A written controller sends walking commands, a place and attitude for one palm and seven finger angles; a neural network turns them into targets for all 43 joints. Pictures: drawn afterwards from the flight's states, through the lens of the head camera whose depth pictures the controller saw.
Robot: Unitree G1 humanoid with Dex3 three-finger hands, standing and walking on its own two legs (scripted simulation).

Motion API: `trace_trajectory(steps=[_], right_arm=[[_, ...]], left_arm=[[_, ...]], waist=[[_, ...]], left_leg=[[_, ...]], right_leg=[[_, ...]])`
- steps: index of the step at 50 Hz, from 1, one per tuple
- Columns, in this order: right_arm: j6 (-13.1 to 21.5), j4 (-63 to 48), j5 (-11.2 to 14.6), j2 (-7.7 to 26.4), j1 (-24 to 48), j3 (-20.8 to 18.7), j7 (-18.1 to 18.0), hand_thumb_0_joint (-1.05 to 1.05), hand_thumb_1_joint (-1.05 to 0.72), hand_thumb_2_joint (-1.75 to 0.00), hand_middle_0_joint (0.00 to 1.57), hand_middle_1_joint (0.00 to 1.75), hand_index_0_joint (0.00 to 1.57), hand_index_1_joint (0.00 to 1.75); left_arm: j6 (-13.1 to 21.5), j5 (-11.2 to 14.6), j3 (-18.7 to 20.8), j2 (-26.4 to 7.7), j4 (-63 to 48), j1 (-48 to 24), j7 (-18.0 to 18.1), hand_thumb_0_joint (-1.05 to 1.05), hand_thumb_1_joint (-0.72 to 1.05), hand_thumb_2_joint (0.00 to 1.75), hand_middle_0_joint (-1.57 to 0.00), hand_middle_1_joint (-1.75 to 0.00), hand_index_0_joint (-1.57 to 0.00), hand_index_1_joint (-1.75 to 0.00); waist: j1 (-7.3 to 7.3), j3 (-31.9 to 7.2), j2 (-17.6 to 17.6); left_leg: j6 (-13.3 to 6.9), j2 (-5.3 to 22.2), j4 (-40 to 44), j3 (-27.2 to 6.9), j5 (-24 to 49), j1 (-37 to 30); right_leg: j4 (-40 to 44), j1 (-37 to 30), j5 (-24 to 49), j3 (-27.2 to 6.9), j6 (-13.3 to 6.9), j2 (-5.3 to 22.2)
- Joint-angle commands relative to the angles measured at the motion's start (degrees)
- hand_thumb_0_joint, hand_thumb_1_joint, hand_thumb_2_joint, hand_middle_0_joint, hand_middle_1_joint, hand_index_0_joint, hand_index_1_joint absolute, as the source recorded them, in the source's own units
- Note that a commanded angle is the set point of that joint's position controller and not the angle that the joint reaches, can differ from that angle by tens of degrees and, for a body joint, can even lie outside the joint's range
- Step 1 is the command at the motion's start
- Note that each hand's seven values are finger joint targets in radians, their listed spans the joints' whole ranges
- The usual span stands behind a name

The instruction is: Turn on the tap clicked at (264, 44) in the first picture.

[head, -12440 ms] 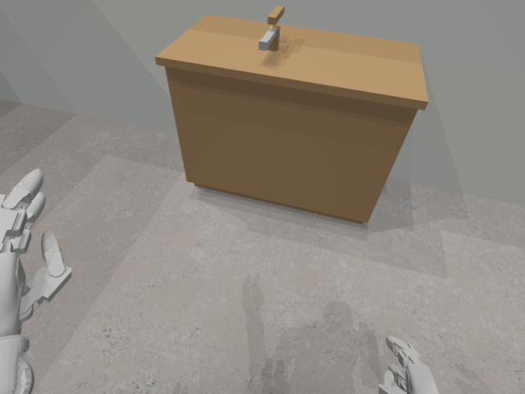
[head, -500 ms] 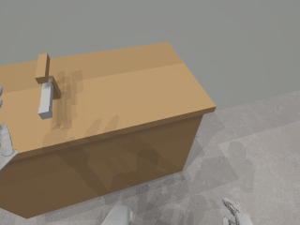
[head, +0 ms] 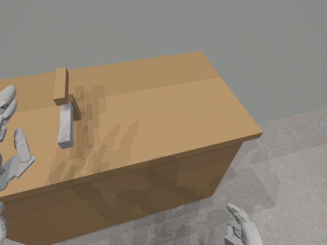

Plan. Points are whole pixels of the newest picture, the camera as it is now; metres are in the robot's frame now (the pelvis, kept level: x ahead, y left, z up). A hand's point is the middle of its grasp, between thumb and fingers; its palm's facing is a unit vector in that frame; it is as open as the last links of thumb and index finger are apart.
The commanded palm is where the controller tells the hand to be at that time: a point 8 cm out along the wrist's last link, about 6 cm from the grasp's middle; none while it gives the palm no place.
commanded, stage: come to a stop and stand still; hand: left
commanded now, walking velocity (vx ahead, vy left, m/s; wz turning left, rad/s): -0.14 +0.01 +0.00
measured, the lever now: (65, 141) +0.33 +0.28 +0.06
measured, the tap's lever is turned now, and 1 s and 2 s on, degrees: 0 0 0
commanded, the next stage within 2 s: look again from close up in 1.70 s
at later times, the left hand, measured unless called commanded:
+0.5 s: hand (23, 148) +0.23 +0.26 +0.19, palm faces +0.37 -0.80 -0.47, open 7.4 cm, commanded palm +0.17 +0.29 +0.19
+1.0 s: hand out of the picture +0.21 +0.31 +0.19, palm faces +0.44 -0.83 -0.35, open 7.4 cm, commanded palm +0.14 +0.33 +0.19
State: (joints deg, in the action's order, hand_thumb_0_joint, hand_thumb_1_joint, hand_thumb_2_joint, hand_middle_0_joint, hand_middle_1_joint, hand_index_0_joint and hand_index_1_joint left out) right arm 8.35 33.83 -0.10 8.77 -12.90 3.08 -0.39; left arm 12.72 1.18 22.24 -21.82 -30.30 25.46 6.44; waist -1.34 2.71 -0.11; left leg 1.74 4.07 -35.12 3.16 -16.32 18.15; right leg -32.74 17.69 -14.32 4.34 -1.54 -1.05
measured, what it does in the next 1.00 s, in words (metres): shifts its weight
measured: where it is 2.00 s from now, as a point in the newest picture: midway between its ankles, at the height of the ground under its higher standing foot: outside the picture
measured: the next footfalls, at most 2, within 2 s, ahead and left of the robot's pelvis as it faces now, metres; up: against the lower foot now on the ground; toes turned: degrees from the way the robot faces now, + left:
none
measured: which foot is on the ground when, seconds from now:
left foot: down 0.00-1.00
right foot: down 0.00-1.00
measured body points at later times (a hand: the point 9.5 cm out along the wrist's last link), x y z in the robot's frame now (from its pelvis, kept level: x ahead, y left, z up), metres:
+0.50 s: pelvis +0.01 +0.01 +0.01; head +0.03 +0.02 +0.46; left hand +0.20 +0.30 +0.21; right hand +0.21 -0.22 -0.05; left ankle +0.02 +0.13 -0.73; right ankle +0.03 -0.09 -0.73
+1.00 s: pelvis -0.02 +0.05 +0.01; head -0.01 +0.08 +0.46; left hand +0.18 +0.35 +0.21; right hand +0.13 -0.17 -0.06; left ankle +0.02 +0.13 -0.73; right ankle +0.03 -0.08 -0.73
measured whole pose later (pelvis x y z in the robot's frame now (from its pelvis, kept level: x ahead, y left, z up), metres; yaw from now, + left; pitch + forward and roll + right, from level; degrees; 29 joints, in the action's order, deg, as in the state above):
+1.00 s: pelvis -0.02 +0.05 +0.01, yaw -1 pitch -3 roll -1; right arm 10.9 35.1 0.9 10.8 -15.4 1.8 -0.5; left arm 15.3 1.5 23.3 -21.9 -24.1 19.6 6.5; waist -1.5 3.8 -2.4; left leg -3.2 -1.0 -29.0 3.3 -12.6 14.2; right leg -26.0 14.2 -9.8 0.7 0.8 0.7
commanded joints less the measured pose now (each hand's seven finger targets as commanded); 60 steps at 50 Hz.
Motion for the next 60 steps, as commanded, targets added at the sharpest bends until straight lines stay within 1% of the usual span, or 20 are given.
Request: trace_trajectory(steps=[1, 3, 7, 11, 18, 23, 24, 25, 26, 27, 28, 30, 32, 36, 38, 39, 43, 49, 56, 60], right_arm=[[3.0, -7.2, 0.2, 7.9, 4.5, -4.2, -1.2, 0.00, -0.90, -0.90, 0.20, 0.30, 0.20, 0.30], [2.8, -6.6, 0.7, 8.4, 6.3, -4.5, -1.4, 0.00, -0.90, -0.90, 0.20, 0.30, 0.20, 0.30], [2.2, -7.6, 0.4, 8.8, 7.5, -4.1, -2.2, 0.00, -0.90, -0.90, 0.20, 0.30, 0.20, 0.30], [1.3, -9.7, 0.6, 9.0, 8.1, -4.3, -2.6, 0.00, -0.90, -0.90, 0.20, 0.30, 0.20, 0.30], [0.4, -10.3, 0.7, 9.1, 7.2, -5.2, -3.0, 0.00, -0.90, -0.90, 0.20, 0.30, 0.20, 0.30], [0.0, -9.7, 0.6, 9.6, 6.9, -5.0, -3.6, 0.00, -0.90, -0.90, 0.20, 0.30, 0.20, 0.30], [3.7, -6.5, -2.9, 13.4, -3.8, -6.9, -2.9, 0.00, -0.90, -0.90, 0.20, 0.30, 0.20, 0.30], [3.5, -5.4, 0.3, 5.5, 2.5, -4.7, -2.7, 0.00, -0.90, -0.90, 0.20, 0.30, 0.20, 0.30], [3.7, -9.1, 0.5, 8.8, 1.8, -6.3, -2.4, 0.00, -0.90, -0.90, 0.20, 0.30, 0.20, 0.30], [4.1, -8.6, 1.0, 10.0, 1.5, -6.2, -2.0, 0.00, -0.90, -0.90, 0.20, 0.30, 0.20, 0.30], [4.2, -8.7, 1.8, 9.3, 3.4, -6.0, -1.4, 0.00, -0.90, -0.90, 0.20, 0.30, 0.20, 0.30], [4.1, -9.4, 1.3, 10.4, 3.3, -5.7, -0.1, 0.00, -0.90, -0.90, 0.20, 0.30, 0.20, 0.30], [4.2, -10.2, 1.5, 9.9, 4.4, -5.0, 0.0, 0.00, -0.90, -0.90, 0.20, 0.30, 0.20, 0.30], [4.0, -10.9, 1.2, 9.9, 5.7, -4.5, -1.3, 0.00, -0.90, -0.90, 0.20, 0.30, 0.20, 0.30], [3.7, -10.4, 0.9, 9.9, 6.4, -4.4, -1.9, 0.00, -0.90, -0.90, 0.20, 0.30, 0.20, 0.30], [3.8, -10.4, 0.7, 9.3, 6.0, -4.3, -2.1, 0.00, -0.90, -0.90, 0.20, 0.30, 0.20, 0.30], [5.3, -9.8, 1.1, 8.9, 6.1, -4.2, -1.5, 0.00, -0.90, -0.90, 0.20, 0.30, 0.20, 0.30], [6.4, -8.0, 1.2, 9.5, 4.0, -4.5, -0.1, 0.00, -0.90, -0.90, 0.20, 0.30, 0.20, 0.30], [5.5, -7.6, 0.7, 9.8, 3.8, -4.9, -0.6, 0.00, -0.90, -0.90, 0.20, 0.30, 0.20, 0.30], [5.4, -8.4, 0.6, 9.4, 5.4, -4.9, -0.9, 0.00, -0.90, -0.90, 0.20, 0.30, 0.20, 0.30]], left_arm=[[1.3, 1.3, 5.9, -9.1, -6.1, -9.1, 1.7, 0.00, 0.90, 0.90, -0.20, -0.30, -0.20, -0.30], [0.7, 1.7, 5.5, -9.2, -6.3, -7.6, 2.1, 0.00, 0.90, 0.90, -0.20, -0.30, -0.20, -0.30], [0.8, 1.8, 4.5, -8.1, -7.6, -5.1, 2.3, 0.00, 0.90, 0.90, -0.20, -0.30, -0.20, -0.30], [1.1, 2.0, 5.9, -9.8, -14.0, -2.0, 2.7, 0.00, 0.90, 0.90, -0.20, -0.30, -0.20, -0.30], [1.1, 3.2, 8.5, -10.4, -13.9, 5.6, 3.0, 0.00, 0.90, 0.90, -0.20, -0.30, -0.20, -0.30], [0.0, 3.1, 5.5, -8.1, -10.1, 2.6, 2.6, 0.00, 0.90, 0.90, -0.20, -0.30, -0.20, -0.30], [7.9, -7.0, 36.6, -55.1, -21.5, -61.4, 1.0, 0.00, 0.90, 0.90, -0.20, -0.30, -0.20, -0.30], [3.9, -0.1, 13.5, -16.9, 16.9, -25.3, -2.0, 0.00, 0.90, 0.90, -0.20, -0.30, -0.20, -0.30], [4.1, 1.2, 10.1, -14.0, 8.4, -13.3, -1.5, 0.00, 0.90, 0.90, -0.20, -0.30, -0.20, -0.30], [3.4, 1.9, 4.4, -8.7, 10.5, -11.5, -1.6, 0.00, 0.90, 0.90, -0.20, -0.30, -0.20, -0.30], [3.7, 3.1, -1.3, -2.6, 8.0, -8.6, -1.9, 0.00, 0.90, 0.90, -0.20, -0.30, -0.20, -0.30], [3.8, 2.5, -3.3, -3.5, 0.4, -8.2, -1.2, 0.00, 0.90, 0.90, -0.20, -0.30, -0.20, -0.30], [3.6, 1.9, -3.2, -4.9, -2.2, -7.9, -0.7, 0.00, 0.90, 0.90, -0.20, -0.30, -0.20, -0.30], [4.0, 1.0, 5.0, -11.8, -4.2, -9.9, 0.7, 0.00, 0.90, 0.90, -0.20, -0.30, -0.20, -0.30], [4.6, 0.7, 9.8, -16.5, -7.6, -12.6, 1.3, 0.00, 0.90, 0.90, -0.20, -0.30, -0.20, -0.30], [4.9, 0.9, 7.3, -12.7, -7.5, -13.7, 1.1, 0.00, 0.90, 0.90, -0.20, -0.30, -0.20, -0.30], [5.7, 0.6, 7.5, -12.1, -8.1, -13.0, 0.8, 0.00, 0.90, 0.90, -0.20, -0.30, -0.20, -0.30], [5.7, -0.2, 0.8, -4.9, -4.2, -7.3, -0.2, 0.00, 0.90, 0.90, -0.20, -0.30, -0.20, -0.30], [5.3, -0.4, 2.8, -7.1, -3.1, -10.3, 0.3, 0.00, 0.90, 0.90, -0.20, -0.30, -0.20, -0.30], [5.7, 0.0, 2.9, -8.1, -9.2, -14.0, 0.5, 0.00, 0.90, 0.90, -0.20, -0.30, -0.20, -0.30]], waist=[[1.54, -8.2, -8.2], [1.42, -7.4, -7.1], [0.31, -10.1, -1.2], [0.07, -14.0, 3.5], [0.31, -15.6, 5.2], [0.63, -11.8, 4.7], [-0.50, 1.4, 0.6], [-0.11, -10.2, -2.8], [-2.20, -5.7, -0.2], [-0.85, -8.9, 1.0], [-0.90, -10.5, 8.1], [-1.39, -10.3, 6.3], [-1.53, -6.5, -1.1], [-1.09, -2.9, -7.5], [-0.67, -3.1, -2.2], [-0.04, -3.2, 1.5], [-0.94, -6.6, 10.8], [-0.39, -3.0, 5.8], [-0.05, -3.0, -0.2], [-0.16, -6.5, 4.9]], left_leg=[[-0.8, -4.0, -2.1, -0.6, -2.1, 0.1], [-0.9, -3.1, -1.3, -1.9, 2.7, -2.9], [-1.7, -0.5, 8.1, -3.8, 19.7, -8.1], [-1.6, 1.8, 6.7, -4.0, 35.9, -9.3], [-0.9, 1.7, 7.8, -3.6, 30.6, -8.2], [-1.2, 1.5, 11.6, -3.4, 16.2, -6.1], [-2.4, 0.7, 4.3, -0.5, 14.0, 2.7], [-2.7, -4.2, 7.5, -1.9, 11.8, -5.4], [-1.6, -1.9, 6.9, -2.0, 10.8, -6.3], [-1.7, -2.7, 8.9, -2.0, 8.1, -7.4], [-2.5, -1.5, 11.1, -1.8, 9.9, -10.3], [-3.0, 0.4, 13.3, -3.9, 7.5, -7.1], [-3.3, 0.1, 15.7, -5.0, -4.1, -1.0], [-3.6, -0.9, 16.3, -5.1, -12.6, 1.7], [-3.6, -1.0, 16.5, -5.1, -11.5, 0.0], [-3.9, -0.2, 17.8, -6.3, -12.7, 1.2], [-4.7, 2.7, 21.2, -7.2, -13.5, 4.5], [-4.0, 2.4, 21.4, -8.6, -16.0, 6.4], [-3.1, 0.3, 17.4, -7.1, -7.1, 1.5], [-2.6, -0.3, 16.3, -6.5, 2.0, -2.8]], right_leg=[[15.3, -6.8, 10.8, -18.5, -4.5, 11.5], [13.8, -6.0, 17.6, -18.1, -5.5, 12.8], [7.9, -9.6, 22.7, -8.2, -0.2, 6.1], [5.1, -14.2, 31.3, -4.6, 0.9, 3.9], [6.4, -15.2, 29.7, -5.0, 0.2, 3.8], [9.7, -11.9, 20.2, -6.2, 1.1, 3.5], [17.0, -1.0, 15.5, -10.8, 6.1, 5.8], [15.3, -4.4, 13.0, -11.4, -1.3, 9.2], [16.4, -4.9, 18.1, -16.9, 0.2, 8.1], [13.8, -8.1, 15.2, -14.3, -0.8, 8.9], [11.0, -7.7, 13.5, -11.4, -0.3, 7.5], [10.8, -8.5, 4.8, -9.5, 1.0, 5.5], [12.8, -8.2, -6.4, -9.4, 1.4, 4.7], [16.2, -4.6, -16.6, -9.0, 1.6, 3.9], [15.6, -3.5, -15.4, -9.0, 1.2, 3.5], [13.3, -5.0, -12.9, -7.8, 1.0, 3.6], [5.4, -14.4, -1.0, -4.7, 1.5, 1.6], [8.1, -12.7, -2.3, -5.2, 1.5, 1.5], [13.3, -9.4, 0.3, -7.7, 1.2, 2.5], [11.5, -11.8, 7.3, -6.8, 0.9, 2.5]])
